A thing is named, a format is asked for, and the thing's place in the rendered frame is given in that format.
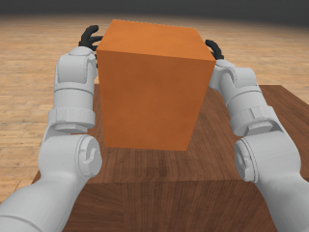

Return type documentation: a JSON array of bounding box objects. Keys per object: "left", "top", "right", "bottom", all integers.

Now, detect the pedestal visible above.
[{"left": 31, "top": 83, "right": 309, "bottom": 232}]

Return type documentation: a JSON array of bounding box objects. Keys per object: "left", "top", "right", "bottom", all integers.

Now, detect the robot right upper arm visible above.
[{"left": 234, "top": 130, "right": 309, "bottom": 232}]

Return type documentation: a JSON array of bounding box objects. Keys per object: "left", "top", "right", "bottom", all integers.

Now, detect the carton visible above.
[{"left": 96, "top": 19, "right": 216, "bottom": 151}]

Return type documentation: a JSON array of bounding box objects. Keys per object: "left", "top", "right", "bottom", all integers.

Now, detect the left robot hand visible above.
[{"left": 78, "top": 25, "right": 103, "bottom": 68}]

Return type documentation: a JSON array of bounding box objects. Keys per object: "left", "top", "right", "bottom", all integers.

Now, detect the left robot forearm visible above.
[{"left": 38, "top": 46, "right": 98, "bottom": 170}]

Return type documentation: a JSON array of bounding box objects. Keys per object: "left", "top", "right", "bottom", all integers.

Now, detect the right robot hand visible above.
[{"left": 205, "top": 40, "right": 224, "bottom": 60}]

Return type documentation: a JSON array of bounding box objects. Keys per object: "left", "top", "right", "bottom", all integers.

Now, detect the right robot forearm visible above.
[{"left": 209, "top": 59, "right": 301, "bottom": 171}]

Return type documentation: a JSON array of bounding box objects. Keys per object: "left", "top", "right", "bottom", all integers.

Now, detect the robot left upper arm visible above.
[{"left": 0, "top": 134, "right": 102, "bottom": 232}]

